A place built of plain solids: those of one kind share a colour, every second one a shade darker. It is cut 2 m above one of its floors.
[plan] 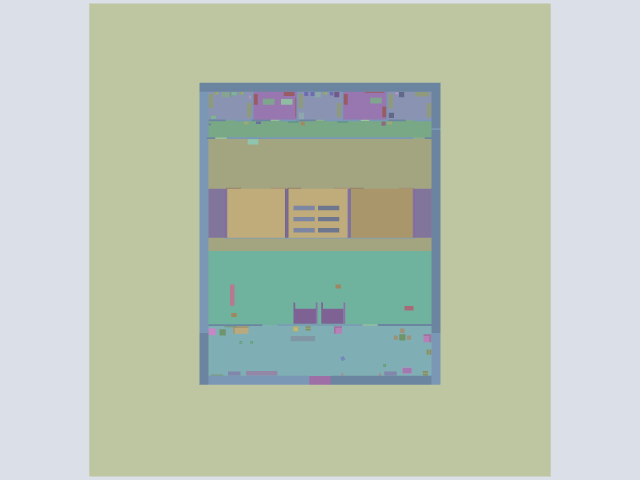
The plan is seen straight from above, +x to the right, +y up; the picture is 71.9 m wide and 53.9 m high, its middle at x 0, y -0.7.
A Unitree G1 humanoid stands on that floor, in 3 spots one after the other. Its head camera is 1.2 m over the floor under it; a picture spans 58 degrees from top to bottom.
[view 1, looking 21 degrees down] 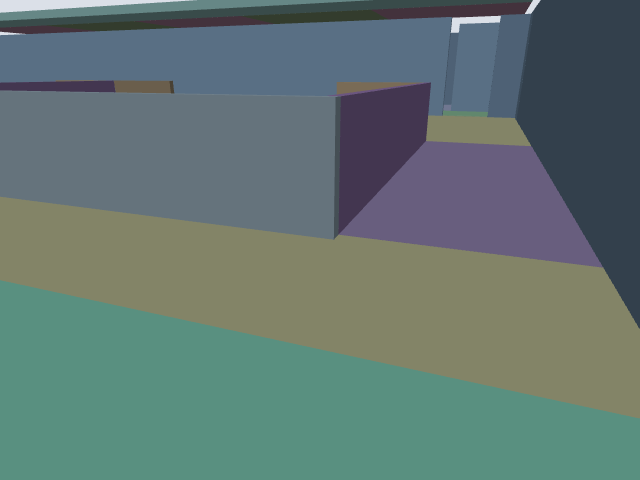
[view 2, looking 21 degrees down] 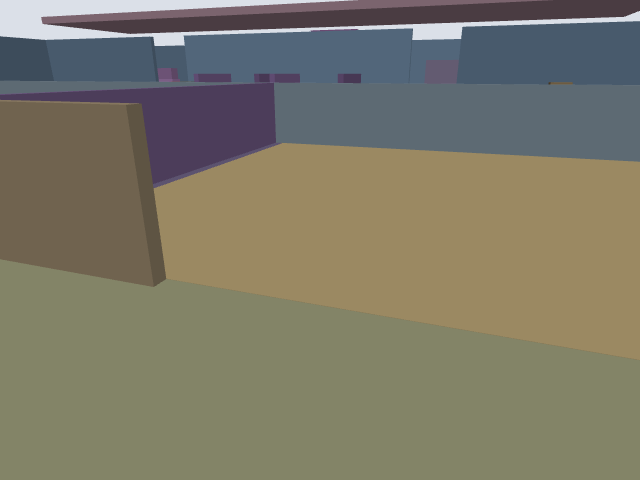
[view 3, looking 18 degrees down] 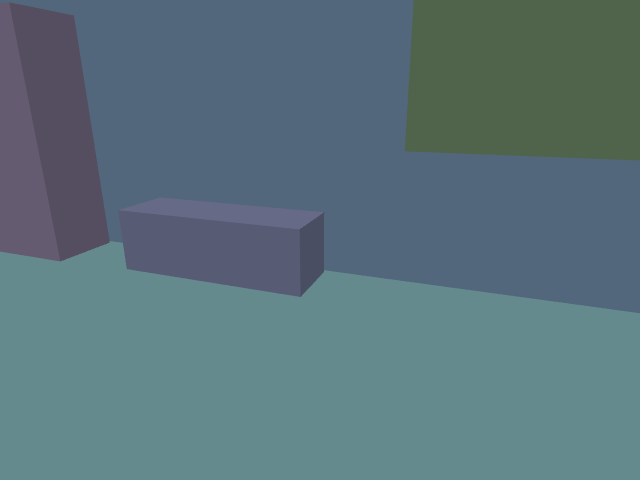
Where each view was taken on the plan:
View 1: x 11.65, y -3.54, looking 110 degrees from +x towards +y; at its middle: floor_walkway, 3.35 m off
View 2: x -7.23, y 7.04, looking -71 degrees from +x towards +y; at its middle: floor_plot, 3.35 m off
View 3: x -11.30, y -13.14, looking -70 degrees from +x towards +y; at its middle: bench_lobby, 3.00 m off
